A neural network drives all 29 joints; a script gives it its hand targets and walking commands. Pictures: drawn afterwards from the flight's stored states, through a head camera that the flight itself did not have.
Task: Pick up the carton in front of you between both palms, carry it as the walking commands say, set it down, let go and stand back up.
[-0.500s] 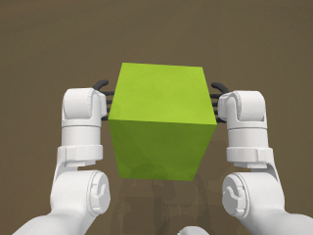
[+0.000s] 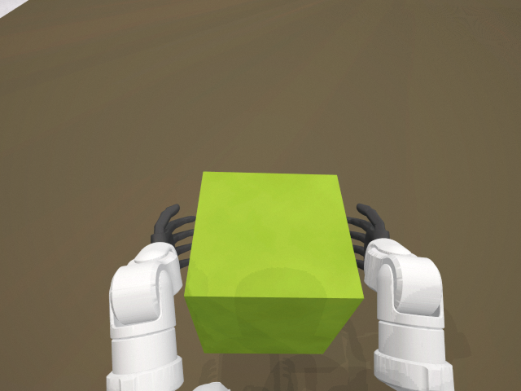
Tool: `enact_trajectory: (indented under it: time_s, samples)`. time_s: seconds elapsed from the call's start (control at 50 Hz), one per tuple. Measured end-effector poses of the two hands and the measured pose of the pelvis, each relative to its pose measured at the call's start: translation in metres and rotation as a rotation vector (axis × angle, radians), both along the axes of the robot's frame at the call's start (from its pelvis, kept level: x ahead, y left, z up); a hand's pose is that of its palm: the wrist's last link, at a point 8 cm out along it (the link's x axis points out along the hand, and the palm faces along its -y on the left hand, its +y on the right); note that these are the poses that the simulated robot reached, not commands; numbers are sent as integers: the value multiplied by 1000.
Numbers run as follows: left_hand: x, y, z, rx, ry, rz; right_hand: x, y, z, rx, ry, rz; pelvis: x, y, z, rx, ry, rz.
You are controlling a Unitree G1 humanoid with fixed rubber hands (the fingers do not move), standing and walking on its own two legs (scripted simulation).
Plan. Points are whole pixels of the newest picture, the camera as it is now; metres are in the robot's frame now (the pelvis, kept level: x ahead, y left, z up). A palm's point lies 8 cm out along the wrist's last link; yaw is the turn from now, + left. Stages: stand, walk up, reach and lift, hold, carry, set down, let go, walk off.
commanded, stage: carry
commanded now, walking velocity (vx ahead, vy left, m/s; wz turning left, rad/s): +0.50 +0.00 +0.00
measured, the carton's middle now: (267, 268) +0.31 +0.01 -0.02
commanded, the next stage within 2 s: none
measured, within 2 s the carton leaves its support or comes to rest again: neither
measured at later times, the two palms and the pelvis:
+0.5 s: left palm (178, 132) +0.54 +0.17 +0.08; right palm (337, 138) +0.51 -0.12 +0.08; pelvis +0.26 +0.04 -0.01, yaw -4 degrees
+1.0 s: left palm (196, 117) +0.63 +0.16 +0.04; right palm (333, 119) +0.62 -0.14 +0.04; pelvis +0.36 +0.02 -0.02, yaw -2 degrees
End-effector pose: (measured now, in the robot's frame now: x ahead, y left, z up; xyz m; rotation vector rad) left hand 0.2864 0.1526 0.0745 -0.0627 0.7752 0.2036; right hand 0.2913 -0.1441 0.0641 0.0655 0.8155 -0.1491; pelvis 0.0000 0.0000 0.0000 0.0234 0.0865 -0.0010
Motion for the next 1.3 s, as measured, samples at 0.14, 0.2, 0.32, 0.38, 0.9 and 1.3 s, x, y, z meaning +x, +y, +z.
enact_trajectory:
  time_s: [0.14,0.2,0.32,0.38,0.9,1.3]
  samples:
    - [73,6,29,18,-122,-45,66,6,29,-34,-122,0,89,11,-1,-7,-14,-4]
    - [114,12,32,10,-156,-61,102,13,35,-44,-155,-16,133,20,-8,-15,-26,-9]
    - [194,29,12,-11,-125,-94,173,29,23,-79,-120,-42,204,41,-25,-8,-40,-49]
    - [217,28,3,-25,-51,-109,189,29,15,-84,-45,-61,223,46,-16,-23,-35,-61]
    - [344,6,-18,53,-41,-101,327,7,-14,-84,-33,-6,355,18,-17,-28,-25,-29]
    - [352,5,-46,99,-107,-134,336,7,-40,-129,-109,26,339,18,-15,-24,-53,-23]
